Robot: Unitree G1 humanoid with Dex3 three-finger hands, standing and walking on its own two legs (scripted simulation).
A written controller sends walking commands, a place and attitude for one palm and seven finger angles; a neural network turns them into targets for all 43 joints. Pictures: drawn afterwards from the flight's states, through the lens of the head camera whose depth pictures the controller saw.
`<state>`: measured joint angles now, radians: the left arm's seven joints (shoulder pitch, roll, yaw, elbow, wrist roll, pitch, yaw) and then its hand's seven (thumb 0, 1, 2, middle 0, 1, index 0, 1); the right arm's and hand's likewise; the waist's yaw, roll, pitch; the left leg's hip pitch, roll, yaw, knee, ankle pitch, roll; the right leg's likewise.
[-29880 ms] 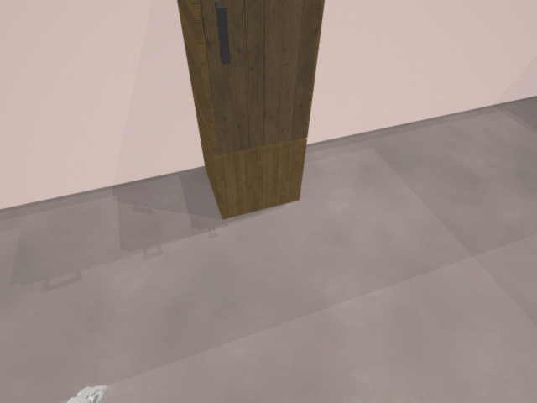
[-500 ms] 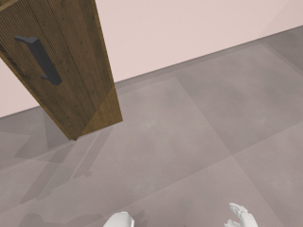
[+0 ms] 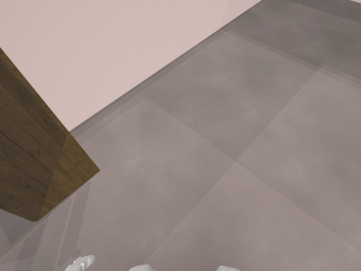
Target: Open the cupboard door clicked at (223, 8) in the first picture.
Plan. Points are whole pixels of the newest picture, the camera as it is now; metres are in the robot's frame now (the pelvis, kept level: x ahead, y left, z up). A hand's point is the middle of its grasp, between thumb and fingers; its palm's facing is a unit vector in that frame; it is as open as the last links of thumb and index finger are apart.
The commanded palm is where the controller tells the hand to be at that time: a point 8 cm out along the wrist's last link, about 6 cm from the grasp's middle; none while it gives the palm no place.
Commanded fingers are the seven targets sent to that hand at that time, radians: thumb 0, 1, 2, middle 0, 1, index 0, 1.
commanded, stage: walk to a spot facing it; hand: left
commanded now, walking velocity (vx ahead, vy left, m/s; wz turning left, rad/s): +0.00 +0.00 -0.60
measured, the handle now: out of the picture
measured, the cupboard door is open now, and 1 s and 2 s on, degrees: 45 45 45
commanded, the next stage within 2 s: turn to face it in 1.44 s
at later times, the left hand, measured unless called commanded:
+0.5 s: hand (110, 251) +0.18 +0.21 -0.16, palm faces -0.23 -0.96 -0.18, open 7.4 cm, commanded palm none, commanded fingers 0.00 0.90 0.90 -0.20 -0.30 -0.20 -0.30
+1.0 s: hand (202, 151) +0.47 -0.04 -0.15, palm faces -0.56 -0.80 -0.22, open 7.3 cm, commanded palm none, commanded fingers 0.00 0.90 0.90 -0.20 -0.30 -0.20 -0.30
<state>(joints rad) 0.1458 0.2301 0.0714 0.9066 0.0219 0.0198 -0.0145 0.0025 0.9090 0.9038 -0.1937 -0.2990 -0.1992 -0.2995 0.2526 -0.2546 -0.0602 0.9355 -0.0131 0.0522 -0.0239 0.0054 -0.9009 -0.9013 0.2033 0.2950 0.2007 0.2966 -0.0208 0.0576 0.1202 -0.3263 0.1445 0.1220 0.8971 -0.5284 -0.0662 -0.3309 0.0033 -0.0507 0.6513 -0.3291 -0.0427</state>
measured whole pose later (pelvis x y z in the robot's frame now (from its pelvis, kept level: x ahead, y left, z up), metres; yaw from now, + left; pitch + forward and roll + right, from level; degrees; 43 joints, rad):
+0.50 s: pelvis +0.10 +0.02 +0.01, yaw -17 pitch +2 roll -1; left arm 0.29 0.23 0.10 0.99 0.04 0.03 -0.04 0.01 0.91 0.90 -0.20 -0.30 -0.20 -0.30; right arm 0.24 -0.19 -0.03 0.87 -0.04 -0.06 -0.02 0.00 -0.90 -0.90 0.20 0.29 0.20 0.30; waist 0.01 -0.04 0.03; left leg -0.22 0.05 0.11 0.53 -0.33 0.01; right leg -0.45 0.03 0.03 1.07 -0.40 -0.02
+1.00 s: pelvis +0.28 -0.14 +0.01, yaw -34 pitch +0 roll +1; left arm 0.14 0.20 0.06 0.95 0.01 -0.04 -0.01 0.00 0.91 0.90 -0.19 -0.30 -0.20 -0.30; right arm 0.33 -0.16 -0.04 1.03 -0.02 -0.01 -0.01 0.01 -0.90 -0.90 0.20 0.29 0.20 0.30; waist -0.05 -0.01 0.12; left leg -0.45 0.15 0.04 1.28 -0.34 -0.04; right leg -0.31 0.08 -0.10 0.56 -0.27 -0.13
